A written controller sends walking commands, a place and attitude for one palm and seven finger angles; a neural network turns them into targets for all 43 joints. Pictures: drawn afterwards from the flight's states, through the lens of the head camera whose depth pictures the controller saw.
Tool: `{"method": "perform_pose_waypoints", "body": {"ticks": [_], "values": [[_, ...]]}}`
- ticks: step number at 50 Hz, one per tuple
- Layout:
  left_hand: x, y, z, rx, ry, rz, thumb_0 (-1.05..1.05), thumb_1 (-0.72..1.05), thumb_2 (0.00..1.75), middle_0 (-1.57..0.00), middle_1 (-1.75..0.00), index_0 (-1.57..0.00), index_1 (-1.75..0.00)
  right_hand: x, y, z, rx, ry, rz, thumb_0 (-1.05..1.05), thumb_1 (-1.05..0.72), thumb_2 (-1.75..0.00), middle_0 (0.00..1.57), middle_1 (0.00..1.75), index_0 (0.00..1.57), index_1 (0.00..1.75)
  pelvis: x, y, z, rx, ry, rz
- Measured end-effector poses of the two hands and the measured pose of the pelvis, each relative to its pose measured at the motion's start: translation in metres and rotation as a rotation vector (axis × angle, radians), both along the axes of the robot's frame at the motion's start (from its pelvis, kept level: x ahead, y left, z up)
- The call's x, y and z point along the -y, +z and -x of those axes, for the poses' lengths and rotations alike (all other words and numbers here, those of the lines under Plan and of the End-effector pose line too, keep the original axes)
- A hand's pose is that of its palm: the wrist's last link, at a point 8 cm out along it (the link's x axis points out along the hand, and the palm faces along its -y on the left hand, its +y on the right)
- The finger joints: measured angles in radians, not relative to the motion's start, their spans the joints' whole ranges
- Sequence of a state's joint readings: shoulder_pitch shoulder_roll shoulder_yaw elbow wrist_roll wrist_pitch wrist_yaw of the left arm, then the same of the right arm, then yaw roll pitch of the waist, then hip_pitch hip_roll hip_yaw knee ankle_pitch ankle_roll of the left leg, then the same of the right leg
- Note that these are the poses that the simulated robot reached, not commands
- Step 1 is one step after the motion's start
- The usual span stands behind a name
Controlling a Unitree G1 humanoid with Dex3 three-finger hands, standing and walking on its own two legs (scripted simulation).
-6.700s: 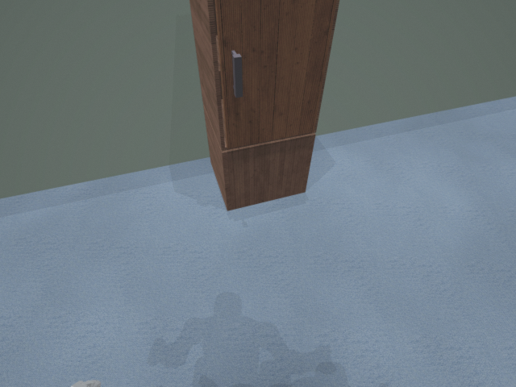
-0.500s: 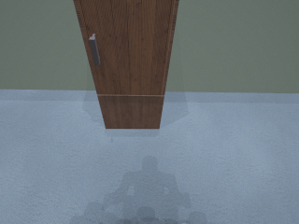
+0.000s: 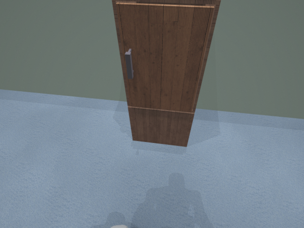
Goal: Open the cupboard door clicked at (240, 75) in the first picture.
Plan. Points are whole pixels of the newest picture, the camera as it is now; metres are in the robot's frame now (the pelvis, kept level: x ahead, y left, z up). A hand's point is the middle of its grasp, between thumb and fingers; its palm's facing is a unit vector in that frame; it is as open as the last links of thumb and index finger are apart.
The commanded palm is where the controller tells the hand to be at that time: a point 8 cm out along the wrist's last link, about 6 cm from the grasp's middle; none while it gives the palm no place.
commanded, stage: take the last steps up to it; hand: left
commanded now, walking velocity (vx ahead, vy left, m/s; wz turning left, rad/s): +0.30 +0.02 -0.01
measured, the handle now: (130, 63) +0.85 +0.19 -0.03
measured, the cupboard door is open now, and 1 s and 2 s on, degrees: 0 0 0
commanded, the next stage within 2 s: come to a stop and stand still in 0.64 s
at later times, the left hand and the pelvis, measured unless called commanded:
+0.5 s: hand (89, 196) +0.24 +0.24 -0.17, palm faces -0.01 -0.98 -0.18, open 7.3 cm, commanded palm none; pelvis +0.15 +0.06 -0.01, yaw -2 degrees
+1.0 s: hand (104, 178) +0.32 +0.22 -0.19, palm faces +0.02 -0.98 -0.19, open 7.2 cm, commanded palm none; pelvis +0.28 +0.04 -0.02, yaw -3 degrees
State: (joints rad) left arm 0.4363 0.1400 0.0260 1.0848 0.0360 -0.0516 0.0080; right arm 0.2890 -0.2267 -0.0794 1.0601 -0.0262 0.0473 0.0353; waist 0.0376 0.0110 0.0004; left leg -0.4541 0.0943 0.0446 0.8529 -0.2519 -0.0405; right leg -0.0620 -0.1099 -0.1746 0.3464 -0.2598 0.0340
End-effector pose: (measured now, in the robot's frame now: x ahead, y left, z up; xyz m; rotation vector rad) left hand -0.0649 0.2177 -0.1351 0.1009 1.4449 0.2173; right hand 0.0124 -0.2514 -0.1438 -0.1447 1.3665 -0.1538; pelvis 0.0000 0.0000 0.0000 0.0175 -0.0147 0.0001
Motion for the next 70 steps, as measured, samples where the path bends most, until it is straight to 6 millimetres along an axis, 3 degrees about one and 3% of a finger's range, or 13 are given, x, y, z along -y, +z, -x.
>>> {"method": "perform_pose_waypoints", "body": {"ticks": [6, 9, 14, 20, 28, 33, 38, 45, 52, 57, 61, 65, 70], "values": [[-0.027, -0.022, 0.025, -0.161, 0.07, 0.061, 0.0, 0.91, 0.9, -0.2, -0.3, -0.2, -0.29, -0.049, -0.003, -0.082, 0.129, 0.078, 0.024, 0.01, -0.91, -0.9, 0.2, 0.3, 0.2, 0.3, -0.04, -0.018, -0.034, -0.004, 0.005, 0.031], [-0.045, -0.027, 0.008, -0.21, 0.039, 0.072, 0.0, 0.91, 0.9, -0.2, -0.3, -0.2, -0.29, -0.074, 0.0, -0.105, 0.198, 0.059, 0.026, 0.01, -0.91, -0.9, 0.2, 0.3, 0.2, 0.3, -0.054, -0.019, -0.047, 0.009, -0.022, 0.022], [-0.074, -0.023, -0.081, -0.077, -0.036, 0.055, 0.01, 0.91, 0.9, -0.2, -0.3, -0.2, -0.29, -0.085, 0.012, -0.109, 0.209, -0.026, 0.055, -0.02, -0.96, -0.9, 0.2, 0.3, 0.2, 0.3, -0.067, -0.007, -0.075, 0.012, -0.04, 0.016], [-0.086, -0.014, -0.209, 0.163, -0.092, 0.02, 0.0, 0.91, 0.9, -0.2, -0.3, -0.2, -0.29, -0.099, 0.004, -0.084, 0.057, -0.068, 0.022, -0.01, -0.94, -0.9, 0.2, 0.3, 0.2, 0.3, -0.071, -0.003, -0.111, 0.013, -0.037, -0.001], [-0.061, -0.002, -0.349, 0.313, -0.205, 0.003, 0.0, 0.91, 0.9, -0.2, -0.3, -0.2, -0.29, -0.112, -0.011, -0.06, -0.155, -0.172, -0.058, 0.0, -0.91, -0.9, 0.2, 0.3, 0.2, 0.3, -0.055, -0.011, -0.17, 0.015, -0.048, -0.012], [-0.032, -0.012, -0.408, 0.363, -0.251, -0.008, 0.0, 0.91, 0.9, -0.2, -0.3, -0.2, -0.29, -0.099, -0.026, -0.073, -0.255, -0.21, -0.093, 0.01, -0.91, -0.9, 0.2, 0.3, 0.2, 0.3, -0.031, -0.028, -0.212, 0.016, -0.054, -0.002], [-0.02, -0.012, -0.402, 0.302, -0.19, 0.003, 0.0, 0.91, 0.9, -0.2, -0.3, -0.2, -0.29, -0.071, -0.024, -0.138, -0.189, -0.167, -0.061, 0.01, -0.91, -0.9, 0.2, 0.3, 0.2, 0.3, -0.023, -0.02, -0.239, 0.018, -0.043, 0.022], [-0.037, -0.012, -0.387, 0.182, -0.135, -0.027, -0.02, 0.95, 0.9, -0.2, -0.3, -0.2, -0.29, -0.053, -0.013, -0.257, 0.027, -0.08, -0.004, 0.0, -0.91, -0.9, 0.2, 0.29, 0.2, 0.3, -0.026, -0.011, -0.268, 0.002, -0.046, 0.033], [-0.052, -0.032, -0.376, 0.098, -0.082, 0.012, -0.01, 0.92, 0.9, -0.2, -0.3, -0.2, -0.29, -0.059, -0.004, -0.32, 0.126, -0.029, 0.051, 0.01, -0.93, -0.9, 0.2, 0.3, 0.2, 0.3, -0.043, -0.017, -0.285, 0.022, -0.058, 0.027], [-0.057, -0.025, -0.37, 0.073, -0.085, 0.001, 0.0, 0.92, 0.9, -0.2, -0.3, -0.2, -0.29, -0.067, 0.001, -0.34, 0.165, -0.004, 0.037, 0.01, -0.92, -0.9, 0.2, 0.3, 0.2, 0.3, -0.043, -0.012, -0.28, 0.01, -0.063, 0.024], [-0.055, -0.018, -0.365, 0.074, -0.103, -0.024, 0.0, 0.91, 0.9, -0.2, -0.3, -0.2, -0.29, -0.063, -0.001, -0.342, 0.194, -0.015, 0.012, 0.0, -0.91, -0.9, 0.2, 0.3, 0.2, 0.3, -0.036, -0.011, -0.27, 0.004, -0.07, 0.021], [-0.046, -0.016, -0.36, 0.106, -0.122, -0.059, 0.0, 0.91, 0.9, -0.2, -0.3, -0.2, -0.29, -0.05, -0.012, -0.33, 0.203, -0.036, -0.017, 0.0, -0.91, -0.9, 0.2, 0.3, 0.2, 0.3, -0.022, -0.017, -0.259, 0.003, -0.071, -0.001], [-0.028, -0.008, -0.345, 0.117, -0.129, -0.061, 0.0, 0.91, 0.9, -0.2, -0.3, -0.2, -0.29, -0.033, -0.017, -0.295, 0.137, -0.063, -0.036, 0.0, -0.91, -0.9, 0.2, 0.3, 0.2, 0.3, -0.01, -0.013, -0.25, 0.016, -0.06, 0.0]]}}
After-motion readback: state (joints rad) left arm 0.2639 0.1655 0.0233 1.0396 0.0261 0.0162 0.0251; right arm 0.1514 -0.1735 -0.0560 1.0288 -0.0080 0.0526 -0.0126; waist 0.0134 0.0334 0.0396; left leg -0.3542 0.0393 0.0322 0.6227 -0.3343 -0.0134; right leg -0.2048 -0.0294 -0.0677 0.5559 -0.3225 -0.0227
